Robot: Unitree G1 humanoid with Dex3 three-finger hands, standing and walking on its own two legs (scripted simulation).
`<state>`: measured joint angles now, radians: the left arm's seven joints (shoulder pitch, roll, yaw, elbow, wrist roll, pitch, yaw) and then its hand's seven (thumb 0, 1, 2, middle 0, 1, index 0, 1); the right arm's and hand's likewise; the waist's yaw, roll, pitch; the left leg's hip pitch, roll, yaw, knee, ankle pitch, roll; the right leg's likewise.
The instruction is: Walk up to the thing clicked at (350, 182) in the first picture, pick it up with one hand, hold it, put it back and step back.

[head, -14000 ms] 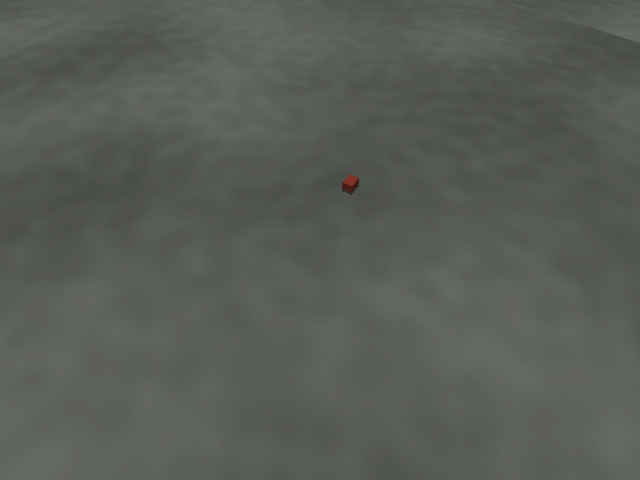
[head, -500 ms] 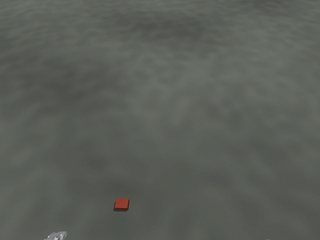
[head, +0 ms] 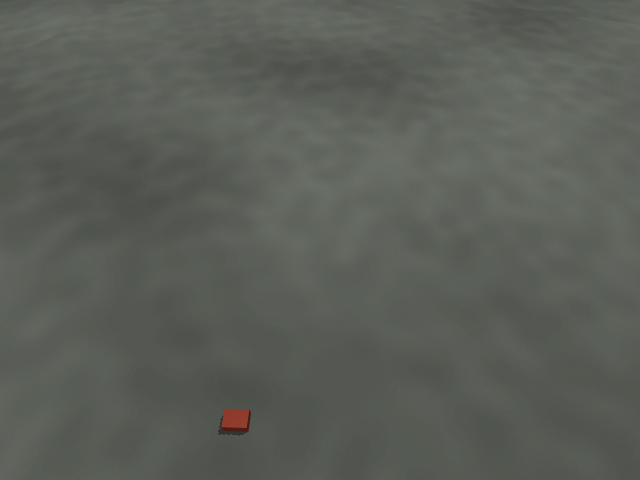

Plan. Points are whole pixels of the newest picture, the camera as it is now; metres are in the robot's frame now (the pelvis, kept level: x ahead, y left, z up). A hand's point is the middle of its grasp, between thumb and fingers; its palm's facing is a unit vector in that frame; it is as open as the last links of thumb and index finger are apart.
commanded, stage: walk up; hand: left
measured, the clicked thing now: (236, 420) +0.41 +0.26 -0.76
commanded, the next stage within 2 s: stand in 0.54 s
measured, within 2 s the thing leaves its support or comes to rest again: neither
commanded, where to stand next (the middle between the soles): +0.03 +0.01 m, yaw +1 degrees
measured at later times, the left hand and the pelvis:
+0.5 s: hand out of the picture +0.07 +0.25 -0.16, palm faces +0.02 -0.95 -0.31, open 7.4 cm; pelvis +0.00 +0.00 +0.00, yaw +0 degrees
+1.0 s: hand out of the picture +0.10 +0.26 -0.15, palm faces -0.02 -0.94 -0.34, open 7.4 cm; pelvis +0.02 +0.01 +0.00, yaw +0 degrees
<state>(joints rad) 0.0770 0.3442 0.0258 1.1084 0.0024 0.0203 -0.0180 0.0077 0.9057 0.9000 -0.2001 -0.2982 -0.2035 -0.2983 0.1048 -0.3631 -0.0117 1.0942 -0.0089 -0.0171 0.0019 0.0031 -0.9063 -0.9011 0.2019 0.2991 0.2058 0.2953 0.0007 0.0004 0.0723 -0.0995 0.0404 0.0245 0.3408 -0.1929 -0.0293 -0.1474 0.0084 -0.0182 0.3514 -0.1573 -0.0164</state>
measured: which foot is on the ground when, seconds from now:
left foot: down 0.00-1.00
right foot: down 0.00-1.00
